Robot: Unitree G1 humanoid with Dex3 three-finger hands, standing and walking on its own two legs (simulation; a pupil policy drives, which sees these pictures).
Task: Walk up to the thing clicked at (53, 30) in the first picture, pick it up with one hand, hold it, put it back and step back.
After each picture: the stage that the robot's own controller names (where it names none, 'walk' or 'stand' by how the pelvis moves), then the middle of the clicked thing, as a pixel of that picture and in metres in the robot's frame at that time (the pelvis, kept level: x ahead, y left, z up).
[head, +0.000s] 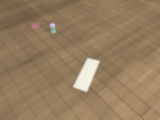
stand; (53, 28) +1.79 +0.43 -0.72
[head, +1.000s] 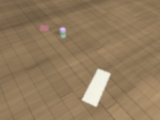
walk; (62, 32) +1.67 +0.21 -0.70
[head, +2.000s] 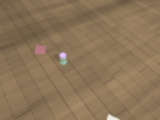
walk; (63, 58) +1.11 +0.18 -0.72
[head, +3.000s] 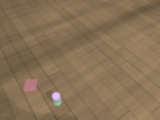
walk; (56, 99) +0.68 +0.22 -0.71
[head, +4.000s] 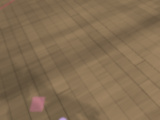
walk; out of the picture +0.44 +0.22 -0.70
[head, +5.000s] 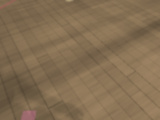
stand; out of the picture +0.38 +0.20 -0.72
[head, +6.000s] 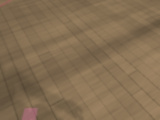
stand; out of the picture +0.38 +0.19 -0.72
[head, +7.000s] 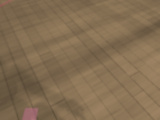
stand; out of the picture +0.37 +0.19 -0.73
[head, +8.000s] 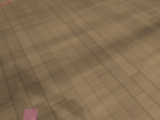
stand; out of the picture +0.36 +0.19 -0.73
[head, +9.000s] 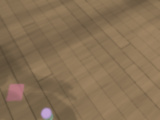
go down; (47, 115) +0.39 +0.21 -0.65
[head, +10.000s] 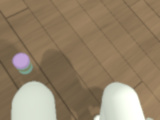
go down; (23, 64) +0.44 +0.27 -0.30
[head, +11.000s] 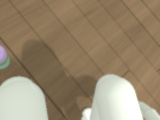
close in; out of the picture +0.42 +0.29 -0.26
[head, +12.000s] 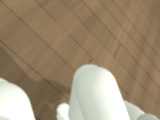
close; out of the picture +0.40 +0.31 -0.21
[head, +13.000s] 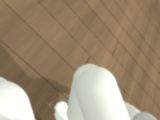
lift; out of the picture +0.39 +0.32 -0.22
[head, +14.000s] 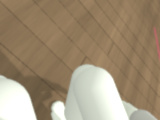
lift; out of the picture +0.38 +0.30 -0.22
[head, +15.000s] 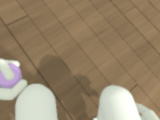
lift; (10, 80) +0.32 +0.25 -0.07
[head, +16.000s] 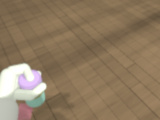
hold; (32, 89) +0.33 +0.18 +0.04
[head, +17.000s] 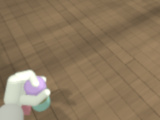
hold; (38, 94) +0.33 +0.17 -0.01
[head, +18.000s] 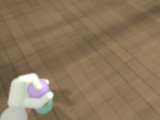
crouch; (41, 97) +0.32 +0.16 -0.02
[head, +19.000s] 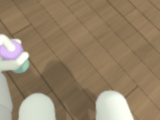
crouch; (15, 57) +0.43 +0.22 -0.09
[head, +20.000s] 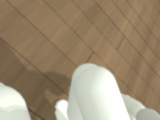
lower; out of the picture +0.39 +0.33 -0.22
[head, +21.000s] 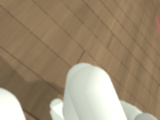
lower; out of the picture +0.41 +0.33 -0.22
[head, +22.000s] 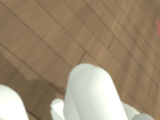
lower; out of the picture +0.41 +0.33 -0.22
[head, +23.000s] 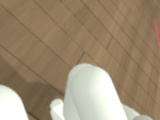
lower; out of the picture +0.40 +0.33 -0.22
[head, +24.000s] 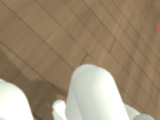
loosen; out of the picture +0.39 +0.31 -0.22
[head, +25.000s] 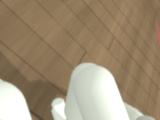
withdraw; out of the picture +0.39 +0.31 -0.22
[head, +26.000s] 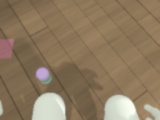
walk; (44, 76) +0.44 +0.23 -0.42
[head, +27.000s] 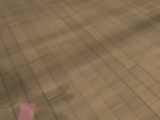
stand; out of the picture +0.38 +0.19 -0.66
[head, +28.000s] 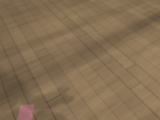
stand; out of the picture +0.38 +0.20 -0.67
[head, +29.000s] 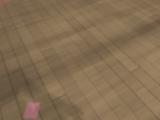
stand; out of the picture +0.39 +0.19 -0.71
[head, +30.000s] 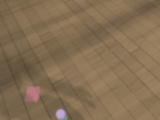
walk; (61, 116) +0.43 +0.20 -0.69
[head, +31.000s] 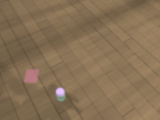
walk; (60, 94) +0.58 +0.16 -0.70
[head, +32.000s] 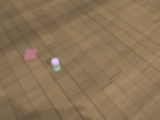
walk; (55, 64) +0.90 +0.29 -0.69
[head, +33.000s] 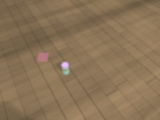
stand; (65, 68) +1.00 +0.20 -0.71
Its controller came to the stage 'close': yes
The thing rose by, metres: 0.71
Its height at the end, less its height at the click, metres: +0.00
